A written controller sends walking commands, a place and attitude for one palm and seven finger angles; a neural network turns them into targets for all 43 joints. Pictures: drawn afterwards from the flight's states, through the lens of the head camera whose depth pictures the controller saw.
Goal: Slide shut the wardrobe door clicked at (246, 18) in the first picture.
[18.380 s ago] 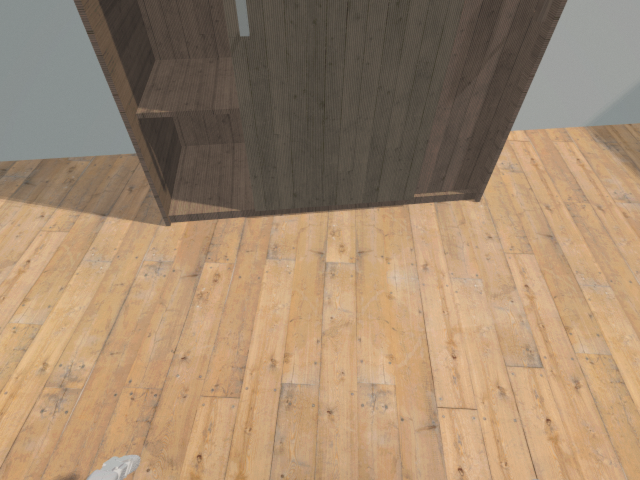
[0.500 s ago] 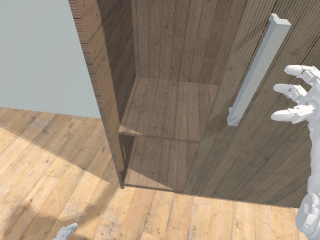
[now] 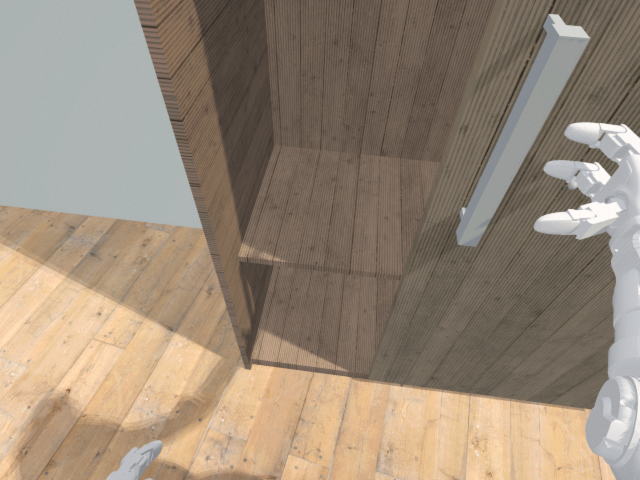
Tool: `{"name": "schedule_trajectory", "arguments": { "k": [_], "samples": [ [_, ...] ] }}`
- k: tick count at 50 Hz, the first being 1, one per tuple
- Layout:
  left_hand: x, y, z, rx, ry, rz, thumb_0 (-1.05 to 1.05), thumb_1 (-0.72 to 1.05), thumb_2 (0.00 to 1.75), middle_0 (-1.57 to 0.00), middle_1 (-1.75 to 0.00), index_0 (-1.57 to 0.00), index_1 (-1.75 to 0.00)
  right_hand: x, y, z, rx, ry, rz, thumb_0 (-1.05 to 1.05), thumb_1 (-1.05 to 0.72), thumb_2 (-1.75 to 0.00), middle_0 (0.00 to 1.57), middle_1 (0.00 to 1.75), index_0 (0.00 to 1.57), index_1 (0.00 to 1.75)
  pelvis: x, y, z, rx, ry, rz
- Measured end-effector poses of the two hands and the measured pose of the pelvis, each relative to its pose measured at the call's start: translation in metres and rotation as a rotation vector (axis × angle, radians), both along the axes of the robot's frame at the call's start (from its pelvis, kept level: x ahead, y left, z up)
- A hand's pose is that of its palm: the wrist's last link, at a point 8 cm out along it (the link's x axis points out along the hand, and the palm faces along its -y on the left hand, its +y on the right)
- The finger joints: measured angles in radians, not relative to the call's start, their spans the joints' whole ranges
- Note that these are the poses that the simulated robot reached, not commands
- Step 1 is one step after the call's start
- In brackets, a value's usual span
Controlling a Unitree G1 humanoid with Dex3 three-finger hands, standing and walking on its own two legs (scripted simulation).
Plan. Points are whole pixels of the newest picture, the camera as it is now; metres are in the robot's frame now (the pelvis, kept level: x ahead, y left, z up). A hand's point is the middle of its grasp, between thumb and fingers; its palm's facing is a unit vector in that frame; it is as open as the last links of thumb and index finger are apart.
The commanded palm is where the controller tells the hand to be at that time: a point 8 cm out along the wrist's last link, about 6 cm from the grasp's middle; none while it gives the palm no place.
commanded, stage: move the hooked fingers beside the handle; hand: right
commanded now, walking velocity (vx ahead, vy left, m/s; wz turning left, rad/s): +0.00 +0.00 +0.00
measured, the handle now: (502, 149) +0.49 -0.16 +0.18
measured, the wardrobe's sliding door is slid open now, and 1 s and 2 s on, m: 0.37 0.37 0.37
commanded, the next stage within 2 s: feel for the door with the fingertips in 1.52 s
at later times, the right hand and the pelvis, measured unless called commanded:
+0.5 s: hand (576, 171) +0.44 -0.23 +0.20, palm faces +0.05 +1.00 +0.01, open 14.0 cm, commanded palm +0.41 -0.28 +0.18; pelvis +0.01 +0.00 +0.00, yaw +0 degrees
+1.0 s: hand (560, 179) +0.44 -0.21 +0.19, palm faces +0.03 +1.00 +0.01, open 14.0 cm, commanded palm +0.41 -0.27 +0.19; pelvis +0.00 +0.00 +0.00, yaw -1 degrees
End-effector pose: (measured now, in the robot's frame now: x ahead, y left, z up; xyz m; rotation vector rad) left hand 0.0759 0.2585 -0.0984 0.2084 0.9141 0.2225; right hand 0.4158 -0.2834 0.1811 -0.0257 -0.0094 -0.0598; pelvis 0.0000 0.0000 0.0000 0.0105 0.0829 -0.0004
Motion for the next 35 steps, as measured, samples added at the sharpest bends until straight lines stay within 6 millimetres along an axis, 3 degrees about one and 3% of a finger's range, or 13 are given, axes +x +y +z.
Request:
{"name": "schedule_trajectory", "arguments": {
  "k": [8,17,22,26,31,35],
  "samples": [
    [-0.006,0.004,-0.003,0.008,0.041,0.003,0.01,0.90,0.90,-0.20,-0.30,-0.20,-0.30,-0.002,-0.003,0.012,0.021,-0.033,0.022,-0.01,0.50,-0.30,0.30,1.20,0.30,1.20,0.004,0.001,0.001,0.002,-0.004,-0.010],
    [0.003,0.007,-0.001,0.014,0.022,0.000,0.01,0.90,0.90,-0.20,-0.30,-0.20,-0.30,0.001,0.005,-0.006,0.011,0.024,0.018,-0.01,0.50,-0.30,0.30,1.20,0.30,1.20,0.003,0.001,0.000,0.001,0.007,-0.010],
    [0.008,0.006,0.001,0.010,-0.001,0.000,0.01,0.90,0.90,-0.20,-0.30,-0.20,-0.30,0.002,0.010,0.009,0.022,-0.064,0.020,-0.01,0.50,-0.30,0.30,1.20,0.30,1.20,0.006,0.003,0.001,0.001,-0.001,-0.003],
    [0.013,0.005,0.003,-0.002,-0.023,0.007,0.01,0.90,0.90,-0.20,-0.30,-0.20,-0.30,0.001,0.001,0.015,0.030,-0.039,0.008,-0.01,0.50,-0.30,0.30,1.20,0.30,1.20,0.008,0.005,0.001,0.000,-0.004,0.003],
    [0.015,0.006,0.002,-0.010,-0.023,0.001,0.01,0.90,0.90,-0.20,-0.30,-0.20,-0.30,-0.011,-0.011,0.001,0.002,0.043,-0.006,-0.01,0.50,-0.30,0.30,1.20,0.30,1.20,0.006,0.004,0.000,0.000,-0.001,0.001],
    [0.018,0.006,0.001,0.001,-0.012,-0.022,0.01,0.90,0.90,-0.20,-0.30,-0.20,-0.30,-0.023,-0.009,0.000,0.006,-0.011,0.005,-0.01,0.50,-0.30,0.29,1.20,0.30,1.20,0.004,0.004,0.000,0.002,-0.010,-0.012]
  ]
}}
